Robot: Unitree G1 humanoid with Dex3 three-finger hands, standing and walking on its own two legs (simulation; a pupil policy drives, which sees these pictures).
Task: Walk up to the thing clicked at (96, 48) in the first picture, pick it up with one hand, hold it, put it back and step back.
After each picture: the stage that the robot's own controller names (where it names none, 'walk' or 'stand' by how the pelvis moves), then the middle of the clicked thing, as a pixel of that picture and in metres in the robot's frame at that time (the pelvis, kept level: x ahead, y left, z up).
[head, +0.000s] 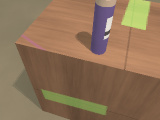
stand; (101, 26) +0.55 -0.06 +0.12
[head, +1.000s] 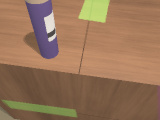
rise first; (44, 26) +0.46 +0.16 +0.15
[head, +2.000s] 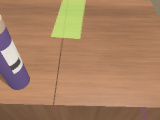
walk; (6, 57) +0.34 +0.24 +0.14
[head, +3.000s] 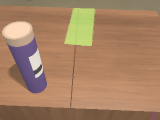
stand; (29, 62) +0.35 +0.18 +0.12
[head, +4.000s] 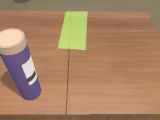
stand; (22, 70) +0.33 +0.19 +0.11
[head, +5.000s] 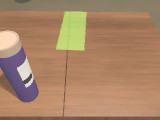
stand; (18, 72) +0.33 +0.20 +0.11
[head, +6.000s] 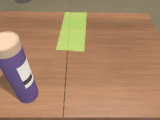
stand; (18, 73) +0.32 +0.20 +0.11
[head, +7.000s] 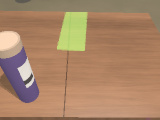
stand; (19, 72) +0.32 +0.20 +0.11
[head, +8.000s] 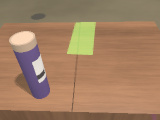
rise first; (33, 69) +0.35 +0.19 +0.12
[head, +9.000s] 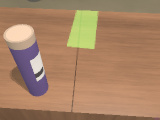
go down; (30, 65) +0.34 +0.19 +0.12
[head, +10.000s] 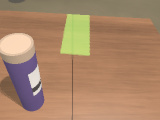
go down; (26, 78) +0.30 +0.17 +0.13
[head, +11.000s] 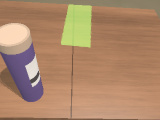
close in; (24, 70) +0.32 +0.17 +0.13
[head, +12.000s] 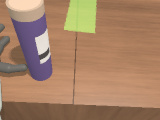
close; (35, 45) +0.37 +0.15 +0.17
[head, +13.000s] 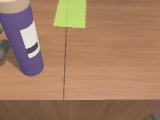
close; (23, 39) +0.39 +0.16 +0.18
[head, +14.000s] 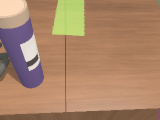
lift; (23, 51) +0.35 +0.15 +0.17
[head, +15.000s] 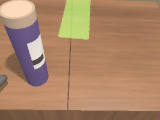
go down; (29, 51) +0.36 +0.16 +0.17
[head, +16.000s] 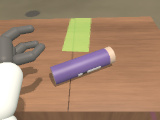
close; (83, 64) +0.44 +0.01 +0.05
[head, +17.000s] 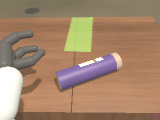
hold; (89, 70) +0.41 -0.01 +0.04
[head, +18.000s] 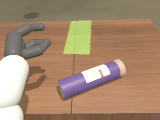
close; (92, 78) +0.39 -0.02 +0.04
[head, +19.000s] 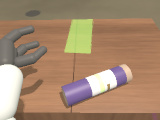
hold; (97, 83) +0.36 -0.03 +0.04
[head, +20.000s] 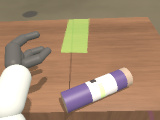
hold; (97, 88) +0.34 -0.04 +0.04
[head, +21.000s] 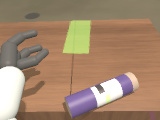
close; (102, 93) +0.32 -0.05 +0.04
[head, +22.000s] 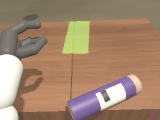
rise first; (105, 96) +0.31 -0.06 +0.04
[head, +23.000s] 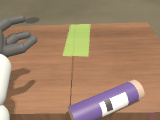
close; (106, 102) +0.29 -0.06 +0.04
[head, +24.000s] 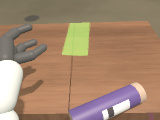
close; (107, 105) +0.27 -0.07 +0.04
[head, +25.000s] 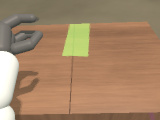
close; out of the picture +0.18 -0.09 -0.23
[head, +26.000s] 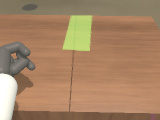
crouch; out of the picture +0.21 +0.01 -0.73
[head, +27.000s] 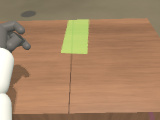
crouch; out of the picture +0.21 +0.01 -0.73
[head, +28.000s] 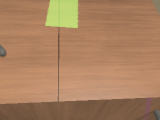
lower; out of the picture +0.21 +0.02 -0.69
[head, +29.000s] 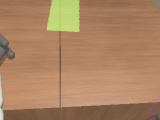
lower; out of the picture +0.18 +0.01 -0.69
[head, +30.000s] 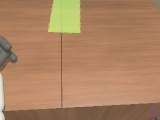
lower; out of the picture +0.18 +0.01 -0.69
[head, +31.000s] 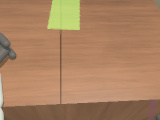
lower; out of the picture +0.18 +0.02 -0.69
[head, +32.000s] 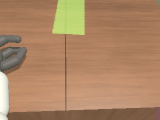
open; out of the picture +0.15 +0.01 -0.69
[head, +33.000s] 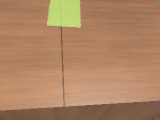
sink last; out of the picture +0.16 +0.00 -0.69
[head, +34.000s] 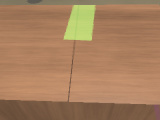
stand; out of the picture +0.19 +0.03 -0.70
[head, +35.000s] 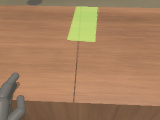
stand; out of the picture +0.19 +0.01 -0.70
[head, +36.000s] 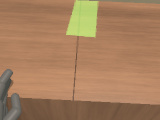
stand; out of the picture +0.18 +0.01 -0.68
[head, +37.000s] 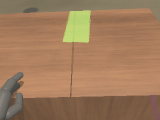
walk; out of the picture +0.21 +0.01 -0.70
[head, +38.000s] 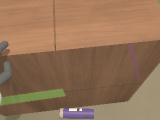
stand; (76, 113) +0.40 +0.03 -0.71
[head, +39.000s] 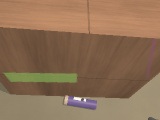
walk; (80, 102) +0.48 -0.06 -0.73
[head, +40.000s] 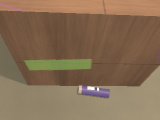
walk; (93, 91) +0.60 -0.12 -0.71
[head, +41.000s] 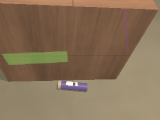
stand; (72, 86) +0.69 +0.00 -0.73
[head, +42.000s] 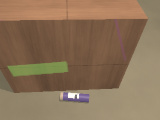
stand; (74, 97) +0.69 +0.04 -0.75
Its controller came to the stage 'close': yes
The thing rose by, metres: 0.00
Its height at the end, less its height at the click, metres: -0.86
